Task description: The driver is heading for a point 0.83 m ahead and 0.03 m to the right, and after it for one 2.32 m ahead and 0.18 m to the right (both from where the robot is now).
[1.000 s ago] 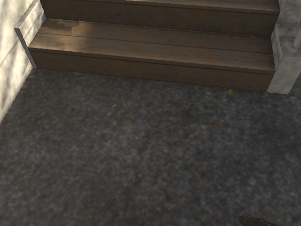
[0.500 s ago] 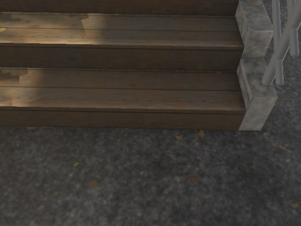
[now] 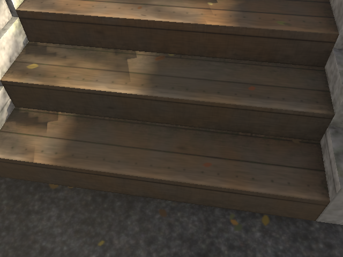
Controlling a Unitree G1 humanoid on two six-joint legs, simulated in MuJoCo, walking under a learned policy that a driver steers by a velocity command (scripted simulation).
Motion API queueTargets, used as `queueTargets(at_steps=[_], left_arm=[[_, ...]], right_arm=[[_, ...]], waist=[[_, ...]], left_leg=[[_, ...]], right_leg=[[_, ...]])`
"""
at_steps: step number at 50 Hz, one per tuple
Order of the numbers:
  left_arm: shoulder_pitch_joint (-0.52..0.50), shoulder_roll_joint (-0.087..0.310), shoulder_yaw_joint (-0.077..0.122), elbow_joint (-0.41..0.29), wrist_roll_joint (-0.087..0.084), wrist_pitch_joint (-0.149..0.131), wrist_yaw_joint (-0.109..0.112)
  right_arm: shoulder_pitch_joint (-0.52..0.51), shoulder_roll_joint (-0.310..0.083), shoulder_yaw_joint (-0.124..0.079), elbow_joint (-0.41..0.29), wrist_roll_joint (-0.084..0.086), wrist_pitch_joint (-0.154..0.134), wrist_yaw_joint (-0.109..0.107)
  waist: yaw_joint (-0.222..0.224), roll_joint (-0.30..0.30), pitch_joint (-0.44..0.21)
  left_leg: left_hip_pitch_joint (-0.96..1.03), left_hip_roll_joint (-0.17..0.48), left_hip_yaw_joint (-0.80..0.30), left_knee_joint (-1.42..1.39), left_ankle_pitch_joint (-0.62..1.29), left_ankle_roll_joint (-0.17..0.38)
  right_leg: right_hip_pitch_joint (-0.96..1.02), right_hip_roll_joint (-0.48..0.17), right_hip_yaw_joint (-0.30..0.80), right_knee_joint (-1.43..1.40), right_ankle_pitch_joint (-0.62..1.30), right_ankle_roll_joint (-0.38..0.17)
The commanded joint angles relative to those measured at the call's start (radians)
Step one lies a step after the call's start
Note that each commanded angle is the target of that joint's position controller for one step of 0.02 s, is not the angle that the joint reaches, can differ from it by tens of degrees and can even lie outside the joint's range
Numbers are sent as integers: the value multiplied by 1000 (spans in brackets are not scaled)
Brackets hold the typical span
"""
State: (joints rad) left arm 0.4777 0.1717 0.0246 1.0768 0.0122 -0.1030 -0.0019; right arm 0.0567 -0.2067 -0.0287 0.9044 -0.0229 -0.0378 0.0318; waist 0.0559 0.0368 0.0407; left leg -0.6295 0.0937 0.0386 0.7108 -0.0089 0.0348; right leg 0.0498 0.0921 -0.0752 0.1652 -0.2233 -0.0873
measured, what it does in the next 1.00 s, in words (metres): walks ahead: left foot, then right foot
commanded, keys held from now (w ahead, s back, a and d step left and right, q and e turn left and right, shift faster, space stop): w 0.06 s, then no key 0.52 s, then w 0.42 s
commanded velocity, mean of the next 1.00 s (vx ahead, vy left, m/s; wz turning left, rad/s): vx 0.26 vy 0.00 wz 0.00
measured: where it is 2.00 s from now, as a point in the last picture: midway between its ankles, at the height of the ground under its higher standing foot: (191, 178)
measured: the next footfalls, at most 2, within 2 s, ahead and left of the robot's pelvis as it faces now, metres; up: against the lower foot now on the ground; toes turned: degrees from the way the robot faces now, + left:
left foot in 0.16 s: +0.26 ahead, +0.11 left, +0.00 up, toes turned +4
right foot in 0.56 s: +0.28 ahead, -0.09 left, +0.00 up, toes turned -2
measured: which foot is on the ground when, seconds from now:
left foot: up 0.00-0.14, down 0.16-0.90, up 0.92-1.00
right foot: down 0.00-0.16, up 0.18-0.54, down 0.56-1.00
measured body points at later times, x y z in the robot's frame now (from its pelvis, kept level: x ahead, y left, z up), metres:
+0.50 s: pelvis +0.18 +0.05 +0.00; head +0.20 +0.06 +0.45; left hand +0.25 +0.27 -0.16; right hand +0.19 -0.18 -0.15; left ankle +0.22 +0.11 -0.74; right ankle +0.23 -0.09 -0.72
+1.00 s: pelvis +0.29 +0.01 +0.00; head +0.30 +0.00 +0.45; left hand +0.28 +0.24 -0.15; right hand +0.31 -0.24 -0.16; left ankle +0.24 +0.10 -0.70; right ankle +0.24 -0.08 -0.74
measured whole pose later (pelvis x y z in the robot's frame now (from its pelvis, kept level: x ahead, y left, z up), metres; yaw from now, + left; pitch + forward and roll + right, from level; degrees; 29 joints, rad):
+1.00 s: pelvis +0.29 +0.01 +0.00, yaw +0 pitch +1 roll +0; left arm 0.37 0.15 0.04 1.05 0.04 -0.11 0.02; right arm 0.29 -0.21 -0.06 1.06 -0.03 -0.07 0.01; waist 0.01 0.02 0.00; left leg -0.32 -0.02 0.05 0.83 -0.42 0.08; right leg -0.11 0.02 -0.04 0.40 -0.30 -0.04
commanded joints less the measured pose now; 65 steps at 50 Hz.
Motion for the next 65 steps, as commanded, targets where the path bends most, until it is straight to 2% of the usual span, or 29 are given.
queueTargets(at_steps=[1,5,7,8,9,10,12,15,19,23,26,28,29,32,37,40,43,45,46,47,49,50,54,58,59,62,63,64,65], left_arm=[[66,133,20,-15,6,-8,10],[35,151,25,-8,17,0,22],[6,158,26,-10,6,4,22],[4,129,14,-38,-11,-2,23],[164,15,-9,-29,-73,3,21],[115,126,24,-7,-42,11,29],[-34,84,19,-49,-14,11,24],[-26,51,21,-39,23,58,11],[-53,13,6,-28,23,104,19],[-155,44,2,-31,10,121,32],[-185,34,-8,-21,13,117,33],[-175,61,-11,-16,20,97,38],[-190,99,-8,-15,15,86,40],[-175,63,-6,7,1,75,25],[-204,40,-1,-39,9,57,17],[-242,23,-3,-82,20,33,6],[-200,27,2,-87,18,12,1],[-10,43,12,-30,11,-4,8],[101,118,34,6,12,-11,21],[184,183,57,36,13,-6,26],[127,122,45,15,31,-3,26],[77,103,39,0,33,0,23],[-25,86,27,-29,2,-10,20],[-52,131,34,-37,-4,-23,18],[-29,124,34,-27,2,-25,25],[-85,117,30,-41,-8,-24,22],[-98,103,23,-57,-6,-22,17],[-69,1,0,-102,-14,-15,12],[58,33,16,-65,-22,4,16]], right_arm=[[-123,-49,-4,-82,3,-14,-1],[-78,-69,-14,-75,-7,-40,-6],[186,-95,-31,18,-20,-64,-23],[342,-163,-48,54,-44,-75,-37],[410,-248,-73,69,-50,-65,-34],[401,-212,-72,71,3,-50,-27],[207,-95,-34,49,12,-56,-24],[177,-31,-3,74,16,-64,-36],[152,-79,6,92,1,-87,-36],[209,-92,11,118,2,-55,-43],[194,-87,13,120,13,-31,-46],[225,-68,16,128,9,-28,-48],[292,-43,16,139,17,-26,-45],[276,-72,1,153,9,-4,-50],[303,-75,-18,145,12,-13,-43],[339,-135,-48,159,8,-25,-45],[292,-112,-51,150,15,-35,-38],[156,-81,-44,100,17,-46,-36],[100,-25,-30,57,21,-61,-31],[89,-49,-33,37,-3,-64,-26],[93,-68,-40,57,-15,-57,-19],[105,-58,-39,64,-7,-54,-11],[25,-28,-29,27,-16,-35,4],[-53,-23,-16,-11,-5,-28,-9],[38,-22,-18,18,-4,-27,-21],[283,-71,-44,114,-10,-45,-39],[416,-108,-59,151,-28,-52,-45],[460,-223,-77,149,-44,-55,-49],[417,-277,-95,148,-2,-33,-40]], waist=[[1,-111,72],[-41,-92,55],[-143,-86,-88],[-185,-33,-213],[-153,210,-392],[-149,47,-390],[-83,-1,-143],[-16,9,-88],[22,41,-105],[-28,82,-104],[-26,34,-35],[-37,-27,-4],[-91,-83,7],[-77,-115,22],[-97,-25,101],[-100,64,83],[-56,34,99],[40,-52,81],[62,-235,70],[78,-321,84],[24,-99,35],[-8,-82,15],[-52,-124,41],[-55,-180,29],[-76,-223,-25],[-191,-118,-91],[-244,-56,-135],[-194,197,-180],[-139,259,-256]], left_leg=[[-12,-31,32,-83,9,16],[112,-90,52,-182,-128,57],[431,-126,55,-296,0,89],[714,46,-91,-233,242,127],[1034,367,-494,-218,608,343],[948,330,-504,-262,729,346],[672,244,-274,-339,710,271],[444,152,-130,-416,663,193],[356,110,-52,-419,640,178],[343,109,-101,-456,182,162],[270,99,-156,-477,-241,132],[238,67,-174,-474,-338,70],[246,13,-144,-475,-299,45],[421,-53,-80,-391,-434,58],[431,13,-205,-443,-642,123],[538,162,-382,-562,-703,199],[436,157,-339,-542,-603,195],[248,32,-163,-368,-440,131],[65,-101,6,-123,-328,77],[-144,-133,59,68,-459,58],[-187,-67,-25,266,-469,51],[-155,-48,-28,282,-412,41],[-40,-69,33,164,-227,-8],[192,-106,67,-111,-129,3],[286,-119,69,-82,-135,20],[549,-165,90,-194,-82,76],[731,-79,2,-233,-102,96],[824,239,-430,-352,-27,165],[787,303,-693,-483,-159,289]], right_leg=[[1,-290,131,-31,433,-105],[69,-307,107,133,778,-75],[12,-245,70,433,861,-29],[-196,-197,49,676,530,-6],[-535,-16,-20,1103,-294,39],[-559,-26,121,1203,-344,29],[-582,-102,132,1110,-216,35],[-411,-117,107,958,-146,58],[-304,-111,79,689,-97,82],[-260,-115,62,517,-48,84],[-187,-121,61,331,17,78],[-112,-206,156,203,113,72],[-124,-251,209,218,176,52],[-338,-167,167,175,-235,37],[-453,-129,158,256,-303,6],[-523,-100,52,405,-161,8],[-377,-116,43,331,-140,-11],[-119,-161,166,191,-173,-52],[61,-294,408,54,-204,-102],[208,-442,575,25,63,-168],[209,-442,468,81,324,-166],[170,-411,402,70,336,-139],[-18,-289,206,16,483,-83],[-124,-252,115,48,631,-46],[-122,-267,107,106,672,-49],[-194,-219,70,438,775,-26],[-347,-181,59,669,559,-15],[-566,-56,-2,1062,-128,19],[-649,-31,99,1297,-262,9]])
Over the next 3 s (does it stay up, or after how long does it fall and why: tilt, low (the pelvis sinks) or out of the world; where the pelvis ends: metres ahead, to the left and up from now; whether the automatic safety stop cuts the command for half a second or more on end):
stays up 1.31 -0.02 0.42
